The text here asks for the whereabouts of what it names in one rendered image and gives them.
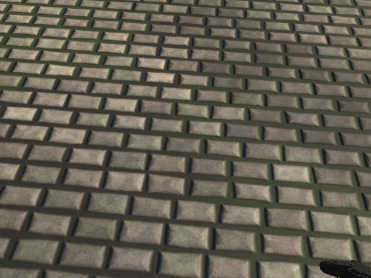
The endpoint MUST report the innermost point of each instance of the right robot hand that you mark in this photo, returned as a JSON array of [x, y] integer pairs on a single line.
[[345, 269]]

